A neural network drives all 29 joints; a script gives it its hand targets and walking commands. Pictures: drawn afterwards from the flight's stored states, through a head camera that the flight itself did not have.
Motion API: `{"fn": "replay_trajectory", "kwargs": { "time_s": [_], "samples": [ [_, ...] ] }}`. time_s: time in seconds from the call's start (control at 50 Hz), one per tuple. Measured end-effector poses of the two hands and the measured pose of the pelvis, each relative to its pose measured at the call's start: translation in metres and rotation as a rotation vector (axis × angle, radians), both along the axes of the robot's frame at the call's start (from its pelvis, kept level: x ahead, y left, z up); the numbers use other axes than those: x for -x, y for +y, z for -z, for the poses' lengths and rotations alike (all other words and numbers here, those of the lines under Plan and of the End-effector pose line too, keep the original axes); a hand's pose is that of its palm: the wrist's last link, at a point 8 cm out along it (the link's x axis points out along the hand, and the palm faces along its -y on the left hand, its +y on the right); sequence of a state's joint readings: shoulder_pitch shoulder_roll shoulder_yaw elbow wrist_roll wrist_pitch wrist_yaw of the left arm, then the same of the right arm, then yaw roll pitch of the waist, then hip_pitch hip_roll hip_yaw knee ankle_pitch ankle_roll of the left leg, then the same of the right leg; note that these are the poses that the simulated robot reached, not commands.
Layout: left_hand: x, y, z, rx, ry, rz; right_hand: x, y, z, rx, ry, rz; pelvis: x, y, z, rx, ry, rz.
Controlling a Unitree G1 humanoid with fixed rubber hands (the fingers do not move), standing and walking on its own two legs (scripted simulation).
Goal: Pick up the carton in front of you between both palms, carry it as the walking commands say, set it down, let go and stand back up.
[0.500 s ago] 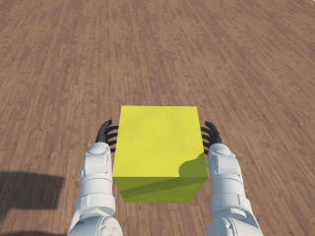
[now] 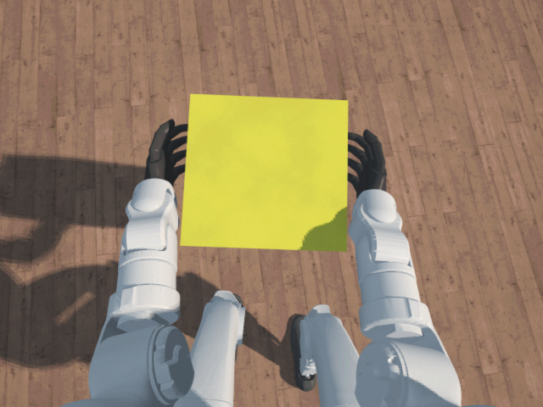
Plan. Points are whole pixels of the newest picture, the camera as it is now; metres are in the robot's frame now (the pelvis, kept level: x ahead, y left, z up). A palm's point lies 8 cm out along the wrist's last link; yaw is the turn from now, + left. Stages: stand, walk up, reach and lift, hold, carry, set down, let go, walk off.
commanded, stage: set down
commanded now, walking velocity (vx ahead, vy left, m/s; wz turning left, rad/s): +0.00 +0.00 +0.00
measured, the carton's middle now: (266, 187) +0.43 +0.04 -0.14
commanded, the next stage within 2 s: none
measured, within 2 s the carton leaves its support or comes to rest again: rests again in 1.62 s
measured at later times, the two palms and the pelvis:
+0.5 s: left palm (178, 181) +0.45 +0.21 -0.23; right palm (333, 184) +0.46 -0.09 -0.22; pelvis -0.02 +0.01 -0.13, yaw -2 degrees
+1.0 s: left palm (187, 187) +0.48 +0.23 -0.38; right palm (311, 188) +0.50 -0.07 -0.38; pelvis -0.04 +0.01 -0.24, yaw -4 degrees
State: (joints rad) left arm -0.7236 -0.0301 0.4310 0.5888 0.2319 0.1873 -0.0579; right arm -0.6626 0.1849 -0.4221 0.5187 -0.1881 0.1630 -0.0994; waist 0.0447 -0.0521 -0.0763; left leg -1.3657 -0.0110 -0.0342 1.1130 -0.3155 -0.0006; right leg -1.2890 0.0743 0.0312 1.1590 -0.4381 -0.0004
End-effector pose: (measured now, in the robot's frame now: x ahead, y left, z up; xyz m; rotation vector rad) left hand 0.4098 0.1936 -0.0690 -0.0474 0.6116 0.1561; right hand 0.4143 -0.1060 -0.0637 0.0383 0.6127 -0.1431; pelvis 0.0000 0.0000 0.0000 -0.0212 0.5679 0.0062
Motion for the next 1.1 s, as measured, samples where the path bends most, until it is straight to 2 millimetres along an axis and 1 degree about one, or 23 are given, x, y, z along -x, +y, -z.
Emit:
{"fn": "replay_trajectory", "kwargs": {
  "time_s": [0.16,0.36,0.5,0.84,1.1],
  "samples": [
    [-0.014,0.009,0.043,0.010,0.035,-0.014,-0.018,0.009,0.041,0.009,0.035,-0.016,0.012,0.005,0.043,0.012,0.072,-0.002],
    [-0.031,0.014,0.111,0.000,0.048,-0.017,-0.038,0.014,0.110,0.013,0.047,-0.029,0.020,0.011,0.098,0.028,0.169,0.004],
    [-0.041,0.015,0.156,-0.008,0.055,-0.019,-0.050,0.016,0.156,0.007,0.053,-0.033,0.024,0.012,0.133,0.030,0.217,0.015],
    [-0.061,0.028,0.261,-0.037,0.085,-0.024,-0.076,0.029,0.264,0.020,0.081,-0.072,0.038,0.007,0.207,0.029,0.244,0.027],
    [-0.078,0.036,0.343,-0.051,0.116,-0.017,-0.094,0.036,0.347,0.038,0.111,-0.101,0.040,0.007,0.254,0.026,0.191,0.039]
  ]
}}
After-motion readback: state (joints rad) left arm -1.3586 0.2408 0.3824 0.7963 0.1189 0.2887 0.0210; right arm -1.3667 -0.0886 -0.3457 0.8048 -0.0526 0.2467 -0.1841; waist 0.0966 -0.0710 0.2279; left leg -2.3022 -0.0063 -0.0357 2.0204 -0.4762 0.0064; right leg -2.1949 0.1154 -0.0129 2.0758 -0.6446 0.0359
